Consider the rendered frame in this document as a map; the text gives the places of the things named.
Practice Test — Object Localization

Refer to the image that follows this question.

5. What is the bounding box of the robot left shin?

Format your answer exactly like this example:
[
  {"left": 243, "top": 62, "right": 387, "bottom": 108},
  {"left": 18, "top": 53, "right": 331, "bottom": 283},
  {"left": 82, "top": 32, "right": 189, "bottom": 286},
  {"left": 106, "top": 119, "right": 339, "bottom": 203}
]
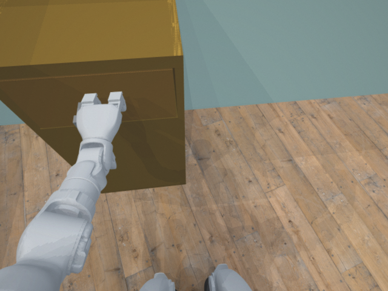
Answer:
[{"left": 154, "top": 273, "right": 169, "bottom": 280}]

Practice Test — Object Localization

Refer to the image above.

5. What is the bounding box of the robot right thigh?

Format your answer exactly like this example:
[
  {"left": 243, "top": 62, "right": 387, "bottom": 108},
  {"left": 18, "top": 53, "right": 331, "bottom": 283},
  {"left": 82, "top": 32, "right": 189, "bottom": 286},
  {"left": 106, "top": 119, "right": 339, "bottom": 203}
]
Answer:
[{"left": 209, "top": 269, "right": 252, "bottom": 291}]

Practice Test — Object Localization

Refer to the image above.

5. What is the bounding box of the left robot forearm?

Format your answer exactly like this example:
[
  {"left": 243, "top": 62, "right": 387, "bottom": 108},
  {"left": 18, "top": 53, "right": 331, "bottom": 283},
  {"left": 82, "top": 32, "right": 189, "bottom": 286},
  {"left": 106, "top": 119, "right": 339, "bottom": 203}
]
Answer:
[{"left": 16, "top": 138, "right": 113, "bottom": 262}]

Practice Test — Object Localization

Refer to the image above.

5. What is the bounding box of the left robot upper arm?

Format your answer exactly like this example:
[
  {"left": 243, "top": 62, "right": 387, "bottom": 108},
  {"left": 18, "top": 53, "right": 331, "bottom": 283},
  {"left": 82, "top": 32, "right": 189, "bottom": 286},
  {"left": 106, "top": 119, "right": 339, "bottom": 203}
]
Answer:
[{"left": 0, "top": 211, "right": 93, "bottom": 291}]

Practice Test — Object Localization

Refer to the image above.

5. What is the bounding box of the drawer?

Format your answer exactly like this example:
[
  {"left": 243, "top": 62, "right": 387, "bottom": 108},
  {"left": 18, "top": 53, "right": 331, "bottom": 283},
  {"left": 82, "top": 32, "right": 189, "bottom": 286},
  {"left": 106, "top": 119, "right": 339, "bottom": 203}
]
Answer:
[{"left": 0, "top": 68, "right": 176, "bottom": 128}]

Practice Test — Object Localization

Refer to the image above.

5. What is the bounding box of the cabinet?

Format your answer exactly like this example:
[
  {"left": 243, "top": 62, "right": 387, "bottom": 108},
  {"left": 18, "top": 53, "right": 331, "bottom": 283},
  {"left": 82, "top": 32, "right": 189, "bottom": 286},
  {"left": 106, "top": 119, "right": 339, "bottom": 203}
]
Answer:
[{"left": 0, "top": 0, "right": 186, "bottom": 193}]

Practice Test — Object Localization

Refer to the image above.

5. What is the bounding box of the left robot hand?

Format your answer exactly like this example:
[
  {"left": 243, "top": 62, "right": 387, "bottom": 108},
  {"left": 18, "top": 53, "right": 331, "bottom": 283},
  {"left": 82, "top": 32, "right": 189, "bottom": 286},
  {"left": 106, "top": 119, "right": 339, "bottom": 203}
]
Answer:
[{"left": 76, "top": 92, "right": 127, "bottom": 169}]

